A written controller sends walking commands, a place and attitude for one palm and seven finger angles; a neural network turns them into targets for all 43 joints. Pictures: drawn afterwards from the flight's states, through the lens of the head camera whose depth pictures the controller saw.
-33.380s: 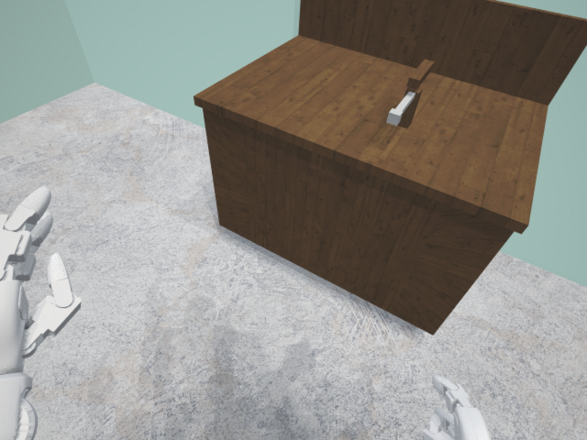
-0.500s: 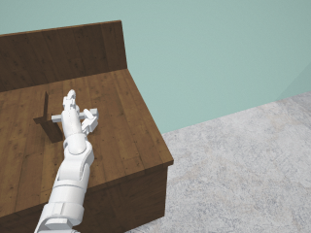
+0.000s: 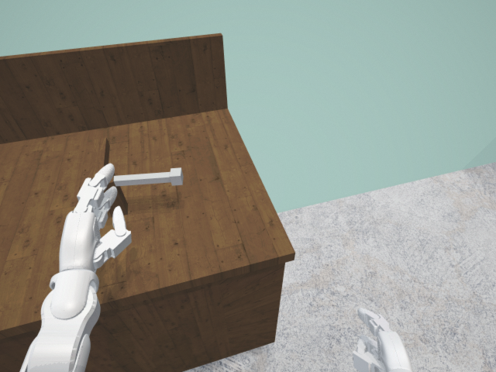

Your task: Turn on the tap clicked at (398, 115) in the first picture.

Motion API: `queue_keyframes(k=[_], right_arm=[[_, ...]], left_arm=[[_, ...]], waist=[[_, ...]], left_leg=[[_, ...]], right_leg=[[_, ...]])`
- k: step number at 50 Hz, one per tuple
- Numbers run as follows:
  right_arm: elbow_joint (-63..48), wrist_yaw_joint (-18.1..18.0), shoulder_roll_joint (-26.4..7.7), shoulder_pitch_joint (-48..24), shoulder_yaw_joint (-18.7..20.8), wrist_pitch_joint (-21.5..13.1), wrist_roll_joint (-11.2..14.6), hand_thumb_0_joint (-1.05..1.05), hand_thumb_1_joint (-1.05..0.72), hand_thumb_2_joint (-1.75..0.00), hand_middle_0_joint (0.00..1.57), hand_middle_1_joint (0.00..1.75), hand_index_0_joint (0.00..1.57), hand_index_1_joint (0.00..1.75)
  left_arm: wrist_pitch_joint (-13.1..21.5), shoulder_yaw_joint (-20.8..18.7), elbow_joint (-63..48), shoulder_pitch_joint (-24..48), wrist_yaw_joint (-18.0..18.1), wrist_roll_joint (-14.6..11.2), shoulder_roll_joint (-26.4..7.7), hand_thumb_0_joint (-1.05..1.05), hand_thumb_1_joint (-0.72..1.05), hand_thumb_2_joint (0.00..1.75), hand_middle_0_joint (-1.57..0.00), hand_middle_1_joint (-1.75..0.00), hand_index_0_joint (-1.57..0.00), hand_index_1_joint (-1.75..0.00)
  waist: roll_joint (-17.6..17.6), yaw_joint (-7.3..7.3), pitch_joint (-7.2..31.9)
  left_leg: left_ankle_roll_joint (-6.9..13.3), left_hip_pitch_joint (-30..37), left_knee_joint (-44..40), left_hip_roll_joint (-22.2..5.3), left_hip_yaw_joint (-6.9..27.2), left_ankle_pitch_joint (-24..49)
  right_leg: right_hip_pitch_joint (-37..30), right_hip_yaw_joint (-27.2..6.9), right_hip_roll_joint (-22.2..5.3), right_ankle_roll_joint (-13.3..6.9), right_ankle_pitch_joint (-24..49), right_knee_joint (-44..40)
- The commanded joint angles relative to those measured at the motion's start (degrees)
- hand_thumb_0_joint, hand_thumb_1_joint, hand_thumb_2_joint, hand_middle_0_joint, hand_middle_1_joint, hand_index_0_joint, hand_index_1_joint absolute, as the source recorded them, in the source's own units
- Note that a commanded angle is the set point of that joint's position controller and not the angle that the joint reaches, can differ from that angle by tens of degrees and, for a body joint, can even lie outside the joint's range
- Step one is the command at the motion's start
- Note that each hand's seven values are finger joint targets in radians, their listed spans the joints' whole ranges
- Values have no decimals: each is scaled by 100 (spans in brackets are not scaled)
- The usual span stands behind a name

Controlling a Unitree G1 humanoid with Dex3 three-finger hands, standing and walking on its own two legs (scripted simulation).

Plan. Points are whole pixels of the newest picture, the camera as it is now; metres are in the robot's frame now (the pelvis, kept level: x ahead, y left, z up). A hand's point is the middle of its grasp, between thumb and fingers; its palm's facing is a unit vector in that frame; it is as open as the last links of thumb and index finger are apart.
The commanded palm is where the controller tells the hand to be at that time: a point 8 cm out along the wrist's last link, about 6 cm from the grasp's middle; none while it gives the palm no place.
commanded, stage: draw the hand back beside the body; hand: left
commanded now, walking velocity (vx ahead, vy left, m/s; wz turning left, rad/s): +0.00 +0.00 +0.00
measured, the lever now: (176, 176) +0.51 +0.21 +0.02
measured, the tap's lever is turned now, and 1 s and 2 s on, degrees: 79 79 79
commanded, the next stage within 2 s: step back with the hand held close in 0.72 s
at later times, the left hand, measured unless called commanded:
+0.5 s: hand (61, 260) +0.20 +0.25 +0.16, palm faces +0.40 -0.84 -0.37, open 7.4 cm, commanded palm +0.17 +0.29 +0.17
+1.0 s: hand (47, 258) +0.20 +0.26 +0.17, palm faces +0.43 -0.81 -0.39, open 7.4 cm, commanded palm +0.14 +0.29 +0.17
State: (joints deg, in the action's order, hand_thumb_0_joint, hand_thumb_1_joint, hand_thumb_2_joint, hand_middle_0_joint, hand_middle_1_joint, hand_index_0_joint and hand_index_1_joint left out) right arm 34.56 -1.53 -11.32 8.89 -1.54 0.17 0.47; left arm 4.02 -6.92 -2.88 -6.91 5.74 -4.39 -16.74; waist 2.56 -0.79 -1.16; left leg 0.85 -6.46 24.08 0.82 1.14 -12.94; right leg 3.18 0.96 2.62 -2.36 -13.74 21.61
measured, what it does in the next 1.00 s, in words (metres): stands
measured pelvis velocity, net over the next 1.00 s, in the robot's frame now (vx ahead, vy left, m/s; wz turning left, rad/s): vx -0.01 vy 0.00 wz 0.02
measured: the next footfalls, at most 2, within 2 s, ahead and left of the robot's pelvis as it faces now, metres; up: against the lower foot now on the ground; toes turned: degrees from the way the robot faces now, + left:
right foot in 2.00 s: -0.23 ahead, -0.10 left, +0.00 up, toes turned +5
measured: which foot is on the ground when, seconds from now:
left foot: down 0.00-1.00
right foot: down 0.00-1.00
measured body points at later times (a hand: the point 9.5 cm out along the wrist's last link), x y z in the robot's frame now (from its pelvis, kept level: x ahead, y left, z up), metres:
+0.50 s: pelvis +0.01 +0.00 +0.00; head -0.01 -0.02 +0.45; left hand +0.18 +0.29 +0.18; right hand +0.19 -0.22 -0.09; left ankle +0.01 +0.11 -0.74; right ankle -0.02 -0.09 -0.74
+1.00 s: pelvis -0.01 +0.00 +0.00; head -0.02 -0.02 +0.45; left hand +0.17 +0.30 +0.19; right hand +0.18 -0.22 -0.09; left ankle +0.01 +0.11 -0.74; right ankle -0.02 -0.09 -0.74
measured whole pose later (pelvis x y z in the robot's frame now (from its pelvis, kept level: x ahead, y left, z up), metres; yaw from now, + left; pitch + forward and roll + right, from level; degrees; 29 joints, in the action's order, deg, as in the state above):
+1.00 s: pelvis -0.01 +0.00 +0.00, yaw +1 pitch -3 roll -1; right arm 35.4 -2.8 -12.9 9.6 -0.1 -0.8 0.5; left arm 8.1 -19.3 -21.4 -22.1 5.8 -4.3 -21.5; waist 4.1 -2.0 -1.0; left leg 1.0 -12.0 28.7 0.8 2.6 -13.9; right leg 7.2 2.6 2.8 -2.0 -14.1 24.0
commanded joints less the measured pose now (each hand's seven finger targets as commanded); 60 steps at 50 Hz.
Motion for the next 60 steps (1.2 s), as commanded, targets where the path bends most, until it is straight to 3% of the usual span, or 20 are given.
queue_keyframes(k=[1, 5, 9, 15, 16, 19, 22, 26, 29, 31, 36, 41, 42, 43, 45, 48, 51, 55, 56, 60], right_arm=[[-799, -61, -724, -577, 251, -325, -24, 0, -90, -90, 20, 30, 20, 30], [-806, -51, -775, -602, 290, -371, -12, 0, -90, -90, 20, 30, 20, 30], [-775, -59, -795, -597, 334, -376, 7, 0, -90, -90, 20, 30, 20, 30], [-762, -77, -780, -523, 349, -498, -34, 0, -90, -90, 20, 30, 20, 30], [-743, -87, -799, -498, 340, -505, -35, 0, -90, -90, 20, 30, 20, 30], [-760, -71, -758, -489, 345, -551, -20, 0, -90, -90, 20, 30, 20, 30], [-745, -69, -752, -465, 365, -564, -11, 0, -90, -90, 20, 30, 20, 30], [-693, -107, -806, -508, 400, -547, 7, 0, -90, -90, 20, 30, 20, 30], [-722, -159, -824, -524, 429, -547, 9, 0, -90, -90, 20, 30, 20, 30], [-706, -170, -827, -546, 410, -559, 4, 0, -90, -90, 20, 30, 20, 30], [-712, -160, -781, -530, 346, -647, -16, 0, -90, -90, 20, 30, 20, 30], [-699, -160, -763, -567, 346, -614, -15, 0, -90, -90, 20, 30, 20, 30], [-725, -160, -740, -593, 336, -605, -9, 0, -90, -90, 20, 30, 20, 30], [-924, -190, -760, -632, 313, -552, 37, 0, -90, -90, 20, 30, 20, 30], [-749, -215, -686, -591, 312, -481, 4, 0, -90, -90, 20, 30, 20, 30], [-885, -186, -782, -462, 369, -360, 29, 0, -90, -90, 20, 30, 20, 30], [-1036, -177, -833, -481, 392, -256, 45, 0, -90, -90, 20, 30, 20, 30], [-1187, -220, -838, -565, 390, -193, 46, 0, -90, -90, 20, 30, 20, 30], [-1160, -248, -866, -578, 397, -197, 35, 0, -90, -90, 20, 30, 20, 30], [-1164, -295, -830, -511, 426, -261, 26, 0, -90, -90, 20, 30, 20, 30]], left_arm=[[503, -860, -2176, 1076, 121, 14, -1208, 0, 90, 90, -19, -27, -19, -27], [417, -660, -1980, 386, 66, -47, -869, 0, 90, 90, -19, -28, -19, -28], [438, -726, -2212, -33, 56, -39, -873, 0, 90, 90, -20, -29, -20, -29], [565, -1320, -3126, -594, 158, 8, -1367, 0, 90, 90, -20, -30, -20, -30], [546, -1519, -3211, -719, 191, 7, -1569, 0, 90, 90, -20, -30, -20, -30], [544, -1471, -3356, -1186, 180, -18, -1370, 0, 90, 90, -20, -30, -20, -30], [510, -1565, -3271, -1642, 164, -61, -1314, 0, 90, 90, -20, -30, -20, -30], [494, -1290, -2969, -1241, 120, -63, -1063, 0, 90, 90, -20, -30, -20, -30], [528, -1313, -2917, -1124, 149, -53, -1121, 0, 90, 90, -20, -30, -20, -30], [555, -1463, -3090, -990, 168, -38, -1335, 0, 90, 90, -20, -30, -20, -30], [582, -1536, -3471, -1050, 252, 7, -1449, 0, 90, 90, -20, -30, -20, -30], [543, -1543, -3079, -1304, 211, -52, -1337, 0, 90, 90, -20, -30, -20, -30], [572, -1441, -3205, -1050, 200, -54, -1262, 0, 90, 90, -20, -30, -20, -30], [772, -2464, -3650, -27, 220, -33, -2280, 0, 90, 90, -20, -30, -20, -30], [746, -1890, -2714, -963, 85, -3, -1536, 0, 90, 90, -20, -30, -20, -30], [688, -1524, -2638, -1488, -13, 36, -1144, 0, 90, 90, -20, -30, -20, -30], [659, -1543, -3009, -1886, -3, 34, -1204, 0, 90, 90, -20, -30, -20, -30], [715, -1836, -3665, -1813, 95, 67, -1588, 0, 90, 90, -20, -30, -20, -30], [762, -2087, -3904, -1680, 143, 84, -1895, 0, 90, 90, -20, -30, -20, -30], [836, -2093, -3713, -1789, 196, 79, -1759, 0, 90, 90, -20, -30, -20, -30]], waist=[[475, -92, 788], [-446, -73, 410], [-327, -93, 441], [193, -203, 896], [308, -221, 822], [419, -204, 653], [152, -195, 377], [-119, -98, 79], [-333, -121, 275], [-87, -166, 422], [454, -203, 617], [102, -187, 194], [43, -154, 137], [-31, -175, -78], [-552, -73, 134], [-237, -65, 671], [68, -113, 1009], [34, -136, 992], [162, -146, 1035], [78, -91, 777]], left_leg=[[32, 479, -337, -106, 158, 1100], [88, 305, -326, -172, 157, 996], [105, 326, -288, -161, 156, 938], [63, 381, -164, -133, 190, 1372], [39, 334, -160, -136, 225, 1418], [24, 243, -98, -161, 200, 1513], [43, 113, -64, -179, 186, 1435], [90, 56, -59, -164, 185, 1059], [142, 124, -30, -154, 182, 891], [135, 146, -43, -122, 213, 852], [52, 167, -82, -107, 288, 937], [80, -57, -128, -109, 266, 675], [84, -69, -141, -116, 266, 630], [234, -375, 119, -302, 437, 523], [230, -234, 502, -316, 452, 1035], [213, -59, 465, -456, 444, 1845], [231, -19, 298, -558, 511, 2378], [214, -452, 140, -606, 638, 1791], [213, -583, 60, -622, 705, 1572], [227, -1125, -9, -579, 789, 414]], right_leg=[[49, -24, -178, -19, 1287, -331], [229, 11, -185, 43, 1205, -320], [265, -2, -220, 57, 1099, -307], [-28, 14, -257, 19, 1456, -186], [-34, 13, -242, 6, 1460, -199], [38, 38, -261, 9, 1523, -163], [174, 55, -264, 30, 1507, -176], [491, 42, -249, 58, 1210, -221], [489, 14, -276, 80, 1088, -196], [405, -4, -284, 60, 1029, -197], [231, 20, -281, 11, 1021, -159], [359, 33, -272, 18, 849, -247], [391, 32, -275, 21, 802, -235], [717, -599, -626, 51, 1402, -496], [767, -665, -968, 57, 2324, -403], [587, -473, -962, 112, 2569, -53], [531, -345, -814, 176, 2230, 143], [612, -378, -754, 130, 1569, 147], [546, -397, -736, 108, 1422, 184], [693, -505, -723, 86, 871, 122]])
